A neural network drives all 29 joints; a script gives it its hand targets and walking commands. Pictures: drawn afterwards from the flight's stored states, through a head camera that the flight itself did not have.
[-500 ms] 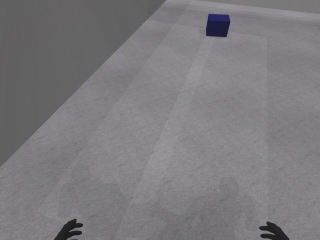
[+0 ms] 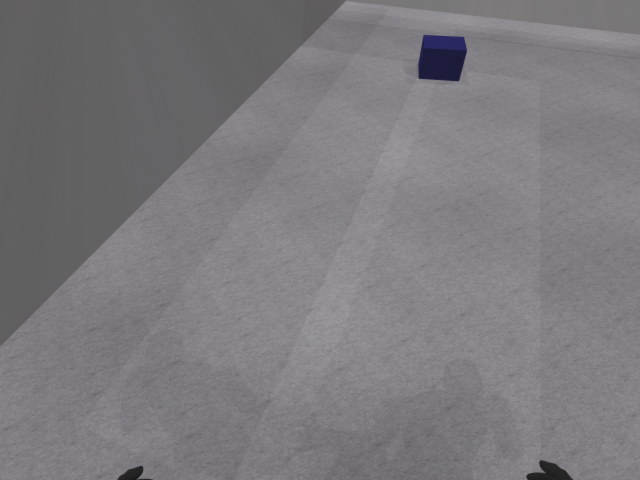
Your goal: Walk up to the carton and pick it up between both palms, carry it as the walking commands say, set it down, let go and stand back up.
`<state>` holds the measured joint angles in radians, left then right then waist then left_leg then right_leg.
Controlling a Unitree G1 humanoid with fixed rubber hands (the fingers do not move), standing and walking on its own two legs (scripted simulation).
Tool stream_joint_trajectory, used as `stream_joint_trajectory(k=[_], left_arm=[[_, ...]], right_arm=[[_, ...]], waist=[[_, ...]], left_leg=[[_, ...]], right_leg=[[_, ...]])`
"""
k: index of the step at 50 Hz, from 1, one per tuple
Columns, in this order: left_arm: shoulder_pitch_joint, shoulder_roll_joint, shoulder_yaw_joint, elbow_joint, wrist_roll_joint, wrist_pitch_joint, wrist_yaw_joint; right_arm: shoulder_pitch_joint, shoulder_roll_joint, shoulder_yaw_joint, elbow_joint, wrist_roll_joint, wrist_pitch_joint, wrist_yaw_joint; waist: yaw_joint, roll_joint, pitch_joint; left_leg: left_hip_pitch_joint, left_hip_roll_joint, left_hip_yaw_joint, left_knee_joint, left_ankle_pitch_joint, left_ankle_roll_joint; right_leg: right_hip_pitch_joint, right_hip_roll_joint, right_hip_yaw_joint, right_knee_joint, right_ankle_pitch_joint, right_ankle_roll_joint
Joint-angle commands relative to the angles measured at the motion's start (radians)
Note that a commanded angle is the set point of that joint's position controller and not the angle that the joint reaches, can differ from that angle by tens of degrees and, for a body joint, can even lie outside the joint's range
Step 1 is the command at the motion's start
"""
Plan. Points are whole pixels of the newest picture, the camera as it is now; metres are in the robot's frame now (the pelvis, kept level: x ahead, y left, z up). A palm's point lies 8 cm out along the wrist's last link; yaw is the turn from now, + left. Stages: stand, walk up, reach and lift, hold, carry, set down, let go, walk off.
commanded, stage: stand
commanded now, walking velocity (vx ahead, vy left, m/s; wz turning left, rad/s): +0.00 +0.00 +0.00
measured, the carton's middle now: (441, 57) +2.75 -0.75 -0.67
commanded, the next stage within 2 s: walk up in 1.00 s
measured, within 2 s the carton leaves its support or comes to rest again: neither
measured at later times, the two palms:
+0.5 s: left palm out of the picture +0.10 +0.29 -0.10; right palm out of the picture +0.10 -0.30 -0.09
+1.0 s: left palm out of the picture +0.09 +0.29 -0.10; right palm out of the picture +0.09 -0.31 -0.10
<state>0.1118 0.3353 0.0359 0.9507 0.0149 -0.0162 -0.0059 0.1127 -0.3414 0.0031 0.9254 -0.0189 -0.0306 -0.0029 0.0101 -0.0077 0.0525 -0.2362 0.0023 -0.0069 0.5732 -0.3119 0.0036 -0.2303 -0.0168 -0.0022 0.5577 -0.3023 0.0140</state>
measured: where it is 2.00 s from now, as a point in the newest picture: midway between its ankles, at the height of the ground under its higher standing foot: (396, 452)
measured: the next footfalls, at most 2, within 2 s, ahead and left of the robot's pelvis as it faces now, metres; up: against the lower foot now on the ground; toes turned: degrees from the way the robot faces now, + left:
right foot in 1.56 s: +0.21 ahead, -0.29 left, +0.00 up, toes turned -18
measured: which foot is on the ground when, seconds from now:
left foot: down 0.00-1.00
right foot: down 0.00-1.00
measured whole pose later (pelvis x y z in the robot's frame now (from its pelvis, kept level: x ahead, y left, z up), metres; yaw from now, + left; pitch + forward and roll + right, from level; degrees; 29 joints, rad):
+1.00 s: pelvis +0.00 -0.01 +0.02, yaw +0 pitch -2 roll +0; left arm 0.08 0.35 0.02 1.11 0.01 -0.02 0.00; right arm 0.09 -0.36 0.00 1.11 -0.02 -0.02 0.00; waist 0.00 -0.01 0.05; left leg -0.11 0.01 -0.01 0.33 -0.18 -0.01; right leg -0.11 -0.01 0.00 0.33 -0.19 0.01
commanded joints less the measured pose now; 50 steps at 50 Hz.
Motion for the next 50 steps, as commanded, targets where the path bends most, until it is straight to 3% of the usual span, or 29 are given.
stream_joint_trajectory(k=[1, 21, 50], left_arm=[[-0.058, 0.185, 0.032, -0.038, -0.003, -0.02, 0.008], [-0.086, 0.201, 0.019, 0.081, -0.004, -0.02, 0.013], [-0.079, 0.211, 0.016, 0.106, -0.004, -0.017, 0.016]], right_arm=[[-0.061, -0.192, -0.044, -0.027, 0.003, -0.022, -0.007], [-0.083, -0.204, -0.044, 0.09, 0.003, -0.014, -0.007], [-0.069, -0.198, -0.042, 0.13, 0.003, -0.005, -0.008]], waist=[[-0.002, 0.007, -0.099], [-0.006, 0.009, -0.09], [-0.007, -0.009, -0.077]], left_leg=[[0.042, 0.097, -0.101, -0.15, 0.237, 0.044], [0.123, 0.11, -0.09, -0.262, 0.278, 0.021], [0.137, 0.12, -0.084, -0.297, 0.255, 0.017]], right_leg=[[0.06, -0.084, 0.083, -0.124, 0.21, -0.058], [0.126, -0.109, 0.084, -0.238, 0.242, -0.042], [0.124, -0.113, 0.092, -0.277, 0.241, -0.042]])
